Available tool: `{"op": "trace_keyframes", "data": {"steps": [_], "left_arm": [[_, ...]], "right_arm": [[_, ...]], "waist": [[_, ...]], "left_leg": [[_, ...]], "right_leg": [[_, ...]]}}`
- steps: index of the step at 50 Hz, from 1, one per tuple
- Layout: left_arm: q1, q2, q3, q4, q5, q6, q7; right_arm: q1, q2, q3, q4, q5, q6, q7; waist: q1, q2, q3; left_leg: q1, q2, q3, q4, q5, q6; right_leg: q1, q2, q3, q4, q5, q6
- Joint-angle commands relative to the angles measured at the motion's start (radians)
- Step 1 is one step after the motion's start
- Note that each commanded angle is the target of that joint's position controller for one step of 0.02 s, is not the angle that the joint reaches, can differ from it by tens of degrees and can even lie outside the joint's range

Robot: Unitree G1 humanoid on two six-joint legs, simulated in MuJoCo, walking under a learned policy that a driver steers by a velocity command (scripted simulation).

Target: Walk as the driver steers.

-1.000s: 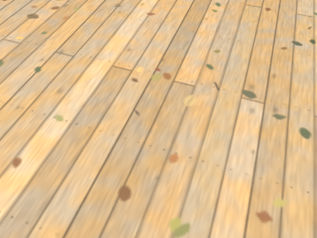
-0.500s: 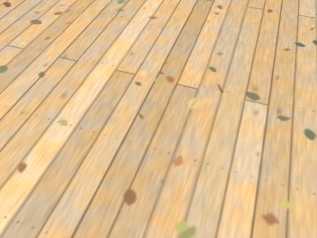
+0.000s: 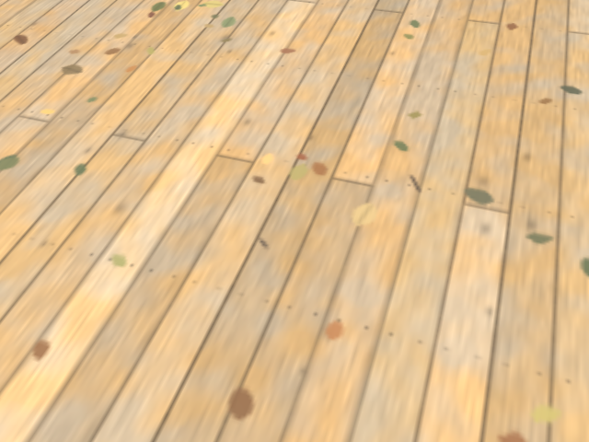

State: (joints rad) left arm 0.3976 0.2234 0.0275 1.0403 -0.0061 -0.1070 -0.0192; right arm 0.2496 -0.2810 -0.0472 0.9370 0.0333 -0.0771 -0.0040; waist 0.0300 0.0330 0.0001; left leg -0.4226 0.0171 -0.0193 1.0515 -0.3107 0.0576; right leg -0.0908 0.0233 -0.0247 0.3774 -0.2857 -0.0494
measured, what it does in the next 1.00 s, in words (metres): walks ahead: left foot, then right foot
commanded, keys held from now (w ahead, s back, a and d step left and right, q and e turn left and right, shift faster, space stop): w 0.88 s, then w+e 0.12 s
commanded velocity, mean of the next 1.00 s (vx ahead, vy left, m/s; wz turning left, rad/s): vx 0.47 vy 0.00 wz -0.02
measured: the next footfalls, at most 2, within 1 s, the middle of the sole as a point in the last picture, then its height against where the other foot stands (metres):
left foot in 0.34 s outside the picture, level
right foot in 0.86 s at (379, 389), level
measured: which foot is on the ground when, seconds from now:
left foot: up 0.00-0.32, down 0.34-0.88, up 0.90-1.00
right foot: down 0.00-0.34, up 0.36-0.84, down 0.86-1.00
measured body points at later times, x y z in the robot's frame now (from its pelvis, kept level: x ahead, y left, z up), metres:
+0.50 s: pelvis +0.27 +0.05 -0.01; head +0.29 +0.05 +0.44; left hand +0.32 +0.32 -0.14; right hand +0.36 -0.22 -0.13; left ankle +0.32 +0.13 -0.74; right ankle +0.20 -0.10 -0.65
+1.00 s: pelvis +0.56 -0.02 -0.01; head +0.59 -0.04 +0.44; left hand +0.68 +0.24 -0.12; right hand +0.60 -0.30 -0.15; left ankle +0.47 +0.13 -0.65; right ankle +0.62 -0.11 -0.74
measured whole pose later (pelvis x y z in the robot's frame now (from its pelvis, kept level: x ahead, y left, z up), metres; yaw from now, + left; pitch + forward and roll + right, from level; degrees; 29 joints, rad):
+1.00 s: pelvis +0.56 -0.02 -0.01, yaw -1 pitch +1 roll +1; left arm 0.19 0.26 0.05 0.86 0.00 -0.09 -0.03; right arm 0.27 -0.29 -0.04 0.96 0.02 -0.10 0.01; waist 0.00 0.02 0.04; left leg -0.40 0.04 -0.02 1.14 -0.36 0.05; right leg -0.33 0.04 -0.04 0.45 -0.14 -0.06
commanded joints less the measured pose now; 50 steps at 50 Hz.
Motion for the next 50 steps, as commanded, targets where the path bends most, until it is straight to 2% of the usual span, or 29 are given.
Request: {"op": "trace_keyframes", "data": {"steps": [1, 3, 6, 10, 13, 15, 16, 17, 18, 19, 20, 21, 22, 23, 24, 26, 30, 33, 37, 40, 41, 42, 43, 44, 45, 46, 47, 48, 50], "left_arm": [[0.072, 0.096, 0.005, -0.024, 0.006, 0.002, 0.004], [0.097, 0.116, 0.006, -0.021, 0.008, 0.013, 0.017], [0.093, 0.147, 0.009, -0.033, 0.01, 0.022, 0.033], [0.138, 0.159, 0.017, -0.016, -0.004, 0.021, 0.039], [0.118, 0.173, 0.029, -0.018, -0.009, 0.029, 0.041], [0.09, 0.197, 0.04, -0.031, 0.001, 0.043, 0.041], [0.076, 0.189, 0.037, -0.04, 0.008, 0.053, 0.04], [0.071, 0.167, 0.024, -0.064, 0.02, 0.054, 0.039], [0.215, 0.004, -0.019, -0.072, 0.015, 0.035, 0.022], [0.149, 0.079, -0.004, -0.063, -0.01, 0.003, 0.017], [0.034, 0.153, 0.02, -0.111, -0.044, -0.015, 0.014], [-0.026, 0.161, 0.022, -0.126, -0.046, -0.023, 0.021], [-0.049, 0.156, 0.03, -0.127, -0.033, -0.021, 0.029], [-0.024, 0.135, 0.033, -0.123, -0.023, -0.008, 0.033], [-0.005, 0.111, 0.032, -0.119, -0.018, 0.005, 0.033], [-0.019, 0.092, 0.031, -0.133, -0.012, 0.024, 0.036], [-0.199, 0.105, 0.034, -0.207, 0.003, 0.024, 0.036], [-0.321, 0.082, 0.022, -0.239, -0.001, 0.012, 0.022], [-0.432, 0.093, 0.016, -0.285, -0.013, 0.007, 0.0], [-0.429, 0.127, 0.024, -0.306, -0.014, 0.0, -0.016], [-0.382, 0.147, 0.033, -0.298, -0.014, -0.002, -0.017], [-0.266, 0.178, 0.052, -0.266, -0.013, -0.002, -0.015], [-0.085, 0.233, 0.077, -0.215, -0.01, -0.001, -0.007], [0.049, 0.334, 0.103, -0.187, 0.011, 0.005, -0.003], [0.081, 0.286, 0.089, -0.174, -0.001, 0.011, -0.008], [0.008, 0.226, 0.065, -0.185, -0.007, 0.009, -0.01], [-0.083, 0.196, 0.055, -0.213, -0.004, 0.009, -0.009], [-0.146, 0.175, 0.049, -0.224, 0.005, 0.008, -0.013], [-0.189, 0.14, 0.04, -0.234, 0.015, 0.004, -0.016]], "right_arm": [[-0.106, -0.058, -0.019, -0.077, -0.013, -0.026, 0.019], [-0.166, -0.027, -0.01, -0.102, -0.015, -0.018, 0.025], [-0.299, 0.002, 0.007, -0.155, -0.012, -0.017, 0.028], [-0.396, -0.014, 0.013, -0.196, -0.003, -0.02, 0.042], [-0.393, -0.05, 0.002, -0.212, -0.003, -0.029, 0.053], [-0.26, -0.103, -0.025, -0.181, -0.004, -0.029, 0.048], [-0.092, -0.141, -0.049, -0.129, -0.001, -0.024, 0.04], [0.097, -0.191, -0.066, -0.085, -0.011, -0.017, 0.028], [0.197, -0.261, -0.081, -0.053, -0.025, -0.014, 0.032], [0.162, -0.163, -0.052, -0.049, -0.02, -0.015, 0.035], [0.052, -0.125, -0.038, -0.061, -0.018, -0.021, 0.034], [-0.042, -0.1, -0.03, -0.08, -0.02, -0.027, 0.036], [-0.09, -0.072, -0.022, -0.085, -0.029, -0.032, 0.041], [-0.11, -0.054, -0.016, -0.081, -0.04, -0.038, 0.044], [-0.114, -0.042, -0.013, -0.073, -0.04, -0.04, 0.047], [-0.085, -0.06, -0.015, -0.049, -0.033, -0.046, 0.044], [-0.01, -0.112, -0.023, -0.019, -0.032, -0.041, 0.014], [0.05, -0.132, -0.024, -0.002, -0.023, -0.033, 0.003], [0.137, -0.142, -0.027, 0.038, -0.011, -0.015, 0.0], [0.14, -0.158, -0.036, 0.045, -0.011, 0.005, -0.004], [0.123, -0.166, -0.038, 0.041, -0.013, 0.011, -0.005], [0.103, -0.161, -0.035, 0.035, -0.016, 0.018, -0.004], [0.108, -0.13, -0.021, 0.021, -0.028, 0.022, -0.005], [0.217, -0.023, 0.013, 0.003, -0.034, 0.006, 0.004], [0.219, -0.014, 0.02, 0.016, -0.03, -0.018, 0.008], [0.136, -0.122, -0.008, -0.009, -0.005, -0.04, 0.015], [0.055, -0.136, -0.01, -0.035, 0.007, -0.053, 0.016], [0.005, -0.127, -0.011, -0.043, -0.006, -0.057, 0.01], [0.023, -0.099, -0.016, -0.041, -0.028, -0.042, 0.005]], "waist": [[0.022, -0.142, 0.089], [0.031, -0.122, 0.092], [0.05, -0.112, 0.125], [0.056, -0.124, 0.166], [0.01, -0.125, 0.136], [-0.072, -0.161, 0.019], [-0.154, -0.158, -0.082], [-0.222, -0.099, -0.211], [-0.141, 0.185, -0.391], [-0.167, 0.144, -0.352], [-0.133, 0.121, -0.157], [-0.095, 0.028, -0.069], [-0.062, -0.01, -0.017], [-0.024, 0.017, -0.011], [-0.006, 0.032, -0.007], [0.007, 0.036, 0.023], [-0.031, 0.008, 0.073], [-0.074, 0.003, 0.077], [-0.106, 0.002, 0.093], [-0.075, 0.017, 0.07], [-0.043, 0.033, 0.039], [0.023, 0.032, -0.031], [0.093, 0.006, -0.159], [0.075, -0.193, -0.323], [0.08, -0.295, -0.389], [0.072, -0.232, -0.262], [0.049, -0.17, -0.148], [0.025, -0.093, -0.063], [-0.033, -0.098, -0.033]], "left_leg": [[-0.34, 0.081, -0.005, -0.029, 0.126, -0.008], [-0.345, 0.074, 0.024, -0.113, 0.169, -0.039], [-0.27, 0.047, 0.056, -0.331, 0.281, -0.064], [-0.197, 0.023, 0.06, -0.484, 0.361, -0.045], [-0.15, 0.01, 0.046, -0.537, 0.319, 0.001], [0.043, -0.045, 0.08, -0.523, 0.26, 0.04], [0.253, -0.066, 0.094, -0.535, 0.267, 0.069], [0.572, 0.076, -0.069, -0.502, 0.219, 0.126], [0.913, 0.347, -0.592, -0.609, -0.067, 0.31], [0.846, 0.352, -0.76, -0.771, -0.162, 0.288], [0.678, 0.321, -0.599, -0.8, -0.131, 0.232], [0.507, 0.288, -0.463, -0.831, -0.007, 0.206], [0.378, 0.249, -0.354, -0.857, 0.108, 0.189], [0.294, 0.212, -0.276, -0.884, 0.164, 0.175], [0.246, 0.189, -0.234, -0.908, 0.181, 0.174], [0.181, 0.181, -0.175, -0.946, 0.223, 0.191], [0.21, 0.167, -0.114, -0.976, 0.272, 0.188], [0.234, 0.14, -0.054, -0.972, 0.295, 0.155], [0.379, 0.195, -0.062, -0.923, 0.298, 0.146], [0.49, 0.244, -0.079, -0.84, 0.406, 0.12], [0.502, 0.24, -0.07, -0.779, 0.534, 0.107], [0.485, 0.202, -0.037, -0.637, 0.689, 0.087], [0.374, 0.145, 0.003, -0.41, 0.664, 0.057], [-0.023, 0.004, 0.071, -0.011, 0.333, -0.016], [-0.209, -0.084, -0.033, 0.183, -0.24, -0.031], [-0.311, -0.015, -0.089, 0.268, -0.219, -0.008], [-0.326, 0.035, -0.062, 0.248, -0.131, 0.006], [-0.298, 0.07, -0.044, 0.18, -0.054, 0.005], [-0.184, 0.108, -0.057, 0.07, 0.023, -0.007]], "right_leg": [[0.195, -0.239, 0.254, -0.233, 0.258, -0.107], [0.179, -0.227, 0.196, -0.241, 0.371, -0.121], [0.084, -0.203, 0.136, -0.282, 0.36, -0.117], [0.083, -0.235, 0.112, -0.306, 0.354, -0.124], [0.183, -0.275, 0.095, -0.231, 0.537, -0.103], [0.222, -0.272, 0.073, -0.052, 0.901, -0.081], [0.171, -0.234, 0.046, 0.142, 0.983, -0.056], [-0.052, -0.194, 0.038, 0.423, 0.751, -0.033], [-0.437, 0.013, 0.039, 0.83, 0.008, 0.035], [-0.544, 0.019, 0.18, 0.96, -0.268, 0.009], [-0.626, -0.038, 0.156, 0.992, -0.201, -0.01], [-0.589, -0.096, 0.132, 0.947, -0.099, -0.015], [-0.546, -0.13, 0.114, 0.89, -0.037, -0.008], [-0.472, -0.162, 0.121, 0.848, 0.002, -0.004], [-0.434, -0.171, 0.116, 0.819, 0.012, 0.003], [-0.44, -0.186, 0.097, 0.758, 0.029, 0.022], [-0.562, -0.192, 0.079, 0.504, 0.238, 0.06], [-0.509, -0.147, 0.034, 0.289, 0.387, 0.06], [-0.531, -0.122, 0.04, 0.174, 0.376, 0.044], [-0.505, -0.105, 0.042, 0.131, 0.259, 0.005], [-0.427, -0.082, 0.022, 0.122, 0.221, -0.011], [-0.267, -0.048, -0.009, 0.101, 0.216, -0.037], [0.001, -0.081, 0.024, 0.128, 0.233, -0.077], [0.419, -0.334, 0.424, 0.115, 0.111, -0.22], [0.508, -0.413, 0.756, -0.057, -0.002, -0.278], [0.416, -0.38, 0.678, -0.085, -0.063, -0.234], [0.271, -0.341, 0.546, -0.102, 0.001, -0.209], [0.124, -0.3, 0.447, -0.136, 0.108, -0.2], [-0.016, -0.244, 0.356, -0.184, 0.241, -0.19]]}}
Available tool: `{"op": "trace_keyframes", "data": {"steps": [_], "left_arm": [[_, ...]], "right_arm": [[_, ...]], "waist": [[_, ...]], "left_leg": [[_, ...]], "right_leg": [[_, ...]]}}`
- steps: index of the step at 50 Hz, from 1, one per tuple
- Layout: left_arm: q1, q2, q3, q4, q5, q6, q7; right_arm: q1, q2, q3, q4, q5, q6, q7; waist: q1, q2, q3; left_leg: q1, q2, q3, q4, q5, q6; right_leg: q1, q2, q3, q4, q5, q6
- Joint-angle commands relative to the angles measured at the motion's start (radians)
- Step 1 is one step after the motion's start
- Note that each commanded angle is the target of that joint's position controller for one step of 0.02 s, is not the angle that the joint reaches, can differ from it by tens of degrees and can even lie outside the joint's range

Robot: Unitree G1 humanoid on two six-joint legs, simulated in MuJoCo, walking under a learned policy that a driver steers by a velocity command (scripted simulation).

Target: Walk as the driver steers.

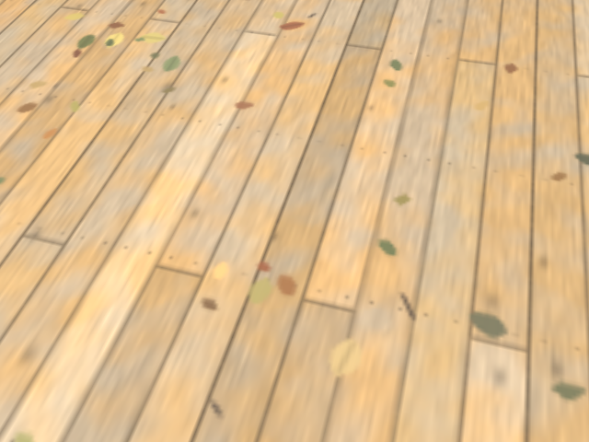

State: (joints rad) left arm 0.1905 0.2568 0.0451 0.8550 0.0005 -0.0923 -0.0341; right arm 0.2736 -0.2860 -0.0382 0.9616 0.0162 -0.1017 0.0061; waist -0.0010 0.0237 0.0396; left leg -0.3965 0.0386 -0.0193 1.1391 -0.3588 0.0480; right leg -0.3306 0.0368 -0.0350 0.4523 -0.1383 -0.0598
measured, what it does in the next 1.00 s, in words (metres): walks ahead, turning right: left foot, then right foot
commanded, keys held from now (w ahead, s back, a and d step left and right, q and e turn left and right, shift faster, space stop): w+e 1.00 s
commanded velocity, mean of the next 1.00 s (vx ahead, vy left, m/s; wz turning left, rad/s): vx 0.50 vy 0.00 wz -0.51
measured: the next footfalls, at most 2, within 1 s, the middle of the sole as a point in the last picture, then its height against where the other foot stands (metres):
left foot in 0.38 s outside the picture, level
right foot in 0.90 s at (418, 401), level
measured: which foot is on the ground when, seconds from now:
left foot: up 0.00-0.36, down 0.38-0.90, up 0.92-1.00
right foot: down 0.00-0.38, up 0.40-0.88, down 0.90-1.00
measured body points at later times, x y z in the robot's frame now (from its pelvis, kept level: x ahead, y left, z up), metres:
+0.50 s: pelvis +0.28 +0.04 +0.00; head +0.31 +0.04 +0.45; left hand +0.39 +0.30 -0.13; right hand +0.37 -0.26 -0.10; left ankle +0.35 +0.13 -0.74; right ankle +0.15 -0.07 -0.65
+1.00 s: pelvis +0.50 -0.10 -0.01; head +0.53 -0.13 +0.43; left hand +0.79 +0.03 -0.10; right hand +0.41 -0.39 -0.14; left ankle +0.46 +0.10 -0.64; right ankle +0.52 -0.20 -0.74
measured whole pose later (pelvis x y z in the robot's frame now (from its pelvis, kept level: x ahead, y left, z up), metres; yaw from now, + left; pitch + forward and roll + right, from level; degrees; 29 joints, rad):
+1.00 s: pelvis +0.50 -0.10 -0.01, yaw -33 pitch +1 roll +1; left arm 0.17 0.30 0.08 0.64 -0.02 -0.04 -0.04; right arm 0.23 -0.30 -0.06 0.86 0.02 -0.10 0.01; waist -0.02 0.00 0.07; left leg -0.32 0.05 0.00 1.19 -0.44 0.00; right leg -0.42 0.06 -0.03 0.58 -0.19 -0.10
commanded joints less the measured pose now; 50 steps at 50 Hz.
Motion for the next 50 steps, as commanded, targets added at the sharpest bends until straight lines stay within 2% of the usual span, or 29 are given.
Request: {"op": "trace_keyframes", "data": {"steps": [1, 3, 5, 9, 13, 16, 17, 18, 19, 20, 21, 22, 23, 24, 25, 28, 31, 35, 38, 40, 42, 43, 44, 45, 46, 47, 48, 49, 50], "left_arm": [[0.026, 0.112, 0.024, -0.047, 0.003, -0.012, -0.001], [0.057, 0.143, 0.035, -0.038, -0.007, -0.015, 0.009], [0.097, 0.165, 0.044, -0.026, -0.011, -0.012, 0.025], [0.159, 0.177, 0.05, -0.01, -0.018, 0.0, 0.045], [0.212, 0.173, 0.054, 0.008, -0.028, 0.012, 0.052], [0.2, 0.187, 0.065, -0.002, -0.025, 0.028, 0.062], [0.192, 0.178, 0.064, -0.01, -0.023, 0.033, 0.062], [0.181, 0.148, 0.053, -0.024, -0.018, 0.035, 0.06], [0.175, 0.091, 0.032, -0.052, -0.001, 0.035, 0.056], [0.305, 0.006, 0.009, -0.084, -0.024, 0.02, 0.051], [0.305, 0.106, 0.026, -0.068, -0.044, 0.017, 0.056], [0.217, 0.169, 0.044, -0.08, -0.046, 0.02, 0.057], [0.175, 0.164, 0.047, -0.088, -0.039, 0.026, 0.06], [0.145, 0.153, 0.05, -0.097, -0.028, 0.029, 0.06], [0.146, 0.132, 0.052, -0.106, -0.028, 0.036, 0.053], [0.117, 0.084, 0.045, -0.141, -0.031, 0.056, 0.042], [0.06, 0.076, 0.041, -0.181, -0.026, 0.06, 0.036], [-0.055, 0.059, 0.028, -0.223, -0.025, 0.05, 0.009], [-0.147, 0.056, 0.023, -0.268, -0.025, 0.052, -0.009], [-0.177, 0.068, 0.026, -0.295, -0.026, 0.055, -0.02], [-0.146, 0.1, 0.042, -0.306, -0.022, 0.06, -0.024], [-0.076, 0.129, 0.058, -0.295, -0.021, 0.064, -0.024], [0.068, 0.17, 0.084, -0.257, -0.023, 0.066, -0.018], [0.245, 0.24, 0.12, -0.21, -0.025, 0.076, 0.002], [0.222, 0.365, 0.137, -0.213, -0.035, 0.072, 0.014], [0.258, 0.295, 0.111, -0.25, -0.024, 0.055, 0.008], [0.225, 0.234, 0.091, -0.238, -0.013, 0.038, 0.001], [0.17, 0.211, 0.083, -0.239, -0.015, 0.029, 0.002], [0.097, 0.179, 0.072, -0.251, -0.014, 0.028, 0.004]], "right_arm": [[0.007, -0.073, -0.023, -0.066, -0.015, -0.009, -0.006], [-0.035, -0.067, -0.024, -0.087, -0.023, 0.004, -0.013], [-0.131, -0.068, -0.024, -0.123, -0.027, 0.006, -0.017], [-0.282, -0.05, -0.017, -0.17, -0.016, -0.004, -0.006], [-0.366, -0.07, -0.018, -0.21, -0.005, -0.016, 0.007], [-0.332, -0.112, -0.031, -0.211, -0.002, -0.031, 0.014], [-0.273, -0.127, -0.04, -0.197, -0.003, -0.035, 0.012], [-0.158, -0.159, -0.057, -0.168, -0.009, -0.04, 0.006], [0.004, -0.215, -0.073, -0.15, -0.023, -0.041, -0.001], [0.082, -0.29, -0.094, -0.125, -0.025, -0.023, -0.001], [0.058, -0.193, -0.071, -0.137, -0.014, -0.019, 0.005], [0.004, -0.125, -0.053, -0.155, -0.011, -0.018, 0.005], [-0.052, -0.106, -0.046, -0.161, -0.016, -0.016, 0.006], [-0.088, -0.08, -0.039, -0.157, -0.019, -0.013, 0.007], [-0.102, -0.075, -0.037, -0.151, -0.028, -0.013, 0.005], [-0.097, -0.094, -0.048, -0.131, -0.024, -0.023, 0.002], [-0.085, -0.125, -0.059, -0.116, -0.022, -0.023, -0.004], [-0.064, -0.152, -0.064, -0.11, -0.017, -0.009, -0.01], [-0.012, -0.176, -0.069, -0.095, -0.006, 0.007, -0.013], [0.007, -0.192, -0.075, -0.087, 0.004, 0.022, -0.013], [-0.001, -0.221, -0.083, -0.092, 0.011, 0.036, -0.018], [-0.006, -0.236, -0.088, -0.096, 0.014, 0.044, -0.022], [-0.02, -0.234, -0.086, -0.103, 0.017, 0.052, -0.026], [-0.009, -0.202, -0.073, -0.115, 0.0, 0.048, -0.029], [0.086, -0.045, -0.023, -0.176, -0.046, 0.024, -0.011], [0.003, -0.105, -0.026, -0.19, -0.012, -0.019, 0.004], [-0.108, -0.165, -0.043, -0.223, 0.029, -0.039, 0.012], [-0.121, -0.15, -0.037, -0.228, 0.023, -0.049, 0.009], [-0.111, -0.149, -0.04, -0.213, -0.001, -0.048, 0.001]], "waist": [[-0.014, -0.088, -0.071], [-0.017, -0.082, -0.045], [0.004, -0.072, -0.016], [0.047, -0.096, 0.005], [0.065, -0.102, 0.009], [0.032, -0.125, -0.008], [0.001, -0.132, -0.032], [-0.052, -0.117, -0.109], [-0.117, -0.022, -0.259], [-0.057, 0.3, -0.375], [-0.066, 0.24, -0.327], [-0.077, 0.138, -0.201], [-0.055, 0.066, -0.131], [-0.04, 0.055, -0.078], [-0.018, 0.087, -0.061], [-0.009, 0.078, -0.033], [-0.014, 0.045, -0.017], [-0.052, 0.029, 0.01], [-0.081, 0.021, 0.037], [-0.077, 0.029, 0.045], [-0.035, 0.06, 0.005], [0.011, 0.073, -0.043], [0.095, 0.057, -0.116], [0.172, -0.015, -0.208], [0.049, -0.307, -0.275], [0.112, -0.204, -0.431], [0.13, -0.134, -0.285], [0.086, -0.076, -0.194], [0.04, -0.034, -0.133]], "left_leg": [[-0.187, 0.084, -0.052, -0.058, 0.086, -0.009], [-0.206, 0.077, -0.041, -0.159, 0.138, -0.04], [-0.244, 0.065, -0.043, -0.305, 0.244, -0.066], [-0.164, 0.012, -0.033, -0.554, 0.445, -0.082], [-0.127, -0.005, -0.06, -0.653, 0.453, -0.075], [-0.043, -0.009, -0.065, -0.692, 0.35, -0.055], [0.041, -0.014, -0.05, -0.714, 0.316, -0.04], [0.212, 0.0, -0.051, -0.729, 0.296, -0.009], [0.475, 0.158, -0.194, -0.7, 0.237, 0.05], [0.793, 0.378, -0.621, -0.784, 0.056, 0.197], [0.754, 0.382, -0.711, -0.838, -0.102, 0.19], [0.631, 0.34, -0.552, -0.851, -0.072, 0.145], [0.508, 0.299, -0.422, -0.868, 0.048, 0.121], [0.417, 0.263, -0.334, -0.895, 0.142, 0.114], [0.355, 0.241, -0.264, -0.921, 0.194, 0.107], [0.296, 0.228, -0.138, -0.984, 0.298, 0.132], [0.313, 0.233, -0.042, -1.009, 0.396, 0.146], [0.335, 0.207, 0.095, -1.009, 0.451, 0.12], [0.405, 0.228, 0.142, -0.989, 0.472, 0.105], [0.466, 0.25, 0.166, -0.947, 0.551, 0.088], [0.5, 0.254, 0.202, -0.831, 0.841, 0.068], [0.5, 0.248, 0.22, -0.712, 0.991, 0.058], [0.443, 0.22, 0.247, -0.521, 1.03, 0.034], [0.224, 0.184, 0.249, -0.24, 0.814, -0.01], [-0.255, -0.006, 0.201, 0.124, -0.144, -0.071], [-0.373, -0.053, -0.048, 0.26, -0.252, -0.061], [-0.457, -0.005, -0.067, 0.251, -0.15, -0.036], [-0.425, 0.035, -0.064, 0.164, -0.06, -0.024], [-0.355, 0.068, -0.065, 0.077, -0.009, -0.032]], "right_leg": [[0.197, -0.245, 0.342, -0.278, 0.117, -0.186], [0.164, -0.235, 0.305, -0.304, 0.156, -0.203], [0.159, -0.223, 0.286, -0.319, 0.141, -0.196], [0.12, -0.177, 0.244, -0.307, 0.077, -0.149], [0.187, -0.208, 0.305, -0.242, 0.043, -0.133], [0.238, -0.234, 0.365, -0.157, 0.076, -0.113], [0.234, -0.218, 0.37, -0.103, 0.117, -0.102], [0.199, -0.159, 0.344, 0.027, 0.169, -0.076], [0.068, -0.083, 0.273, 0.305, 0.039, -0.043], [-0.301, 0.056, 0.15, 0.619, -0.415, 0.02], [-0.423, -0.02, 0.202, 0.772, -0.455, 0.022], [-0.453, -0.059, 0.199, 0.804, -0.366, 0.021], [-0.419, -0.1, 0.171, 0.789, -0.286, 0.03], [-0.397, -0.126, 0.166, 0.746, -0.232, 0.036], [-0.352, -0.154, 0.164, 0.72, -0.195, 0.038], [-0.348, -0.179, 0.136, 0.668, -0.136, 0.048], [-0.39, -0.182, 0.132, 0.547, -0.026, 0.06], [-0.347, -0.163, 0.07, 0.332, 0.148, 0.048], [-0.346, -0.144, 0.023, 0.236, 0.146, 0.03], [-0.341, -0.127, -0.001, 0.198, 0.082, 0.006], [-0.246, -0.072, -0.05, 0.181, -0.016, -0.032], [-0.144, -0.032, -0.075, 0.176, -0.058, -0.056], [0.054, 0.014, -0.091, 0.114, -0.012, -0.09], [0.365, -0.024, 0.021, 0.091, 0.012, -0.138], [0.711, -0.298, 0.564, 0.034, -0.088, -0.311], [0.769, -0.387, 0.871, -0.136, -0.243, -0.378], [0.681, -0.357, 0.732, -0.164, -0.173, -0.315], [0.535, -0.315, 0.608, -0.163, -0.086, -0.28], [0.391, -0.273, 0.508, -0.17, 0.02, -0.251]]}}
Keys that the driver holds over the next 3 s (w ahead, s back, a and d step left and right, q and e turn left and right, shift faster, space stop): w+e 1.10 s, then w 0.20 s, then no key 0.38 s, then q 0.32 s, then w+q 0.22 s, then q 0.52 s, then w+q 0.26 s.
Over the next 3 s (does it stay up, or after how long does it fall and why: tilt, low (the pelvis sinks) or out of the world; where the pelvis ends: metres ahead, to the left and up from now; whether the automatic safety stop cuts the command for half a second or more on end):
stays up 0.98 -0.33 0.01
